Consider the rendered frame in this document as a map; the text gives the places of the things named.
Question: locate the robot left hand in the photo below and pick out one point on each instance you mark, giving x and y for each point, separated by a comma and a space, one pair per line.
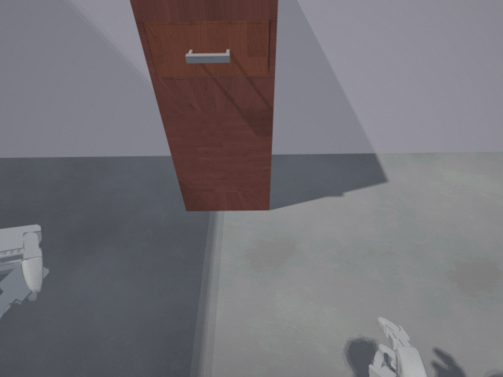
21, 257

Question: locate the drawer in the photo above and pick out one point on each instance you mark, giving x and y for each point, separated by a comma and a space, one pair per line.
247, 41

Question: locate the robot right hand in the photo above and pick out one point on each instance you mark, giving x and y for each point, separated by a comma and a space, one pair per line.
406, 361

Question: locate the handle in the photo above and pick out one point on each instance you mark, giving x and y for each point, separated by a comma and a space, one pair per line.
207, 57

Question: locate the cabinet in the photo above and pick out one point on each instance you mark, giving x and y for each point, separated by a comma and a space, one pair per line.
219, 128

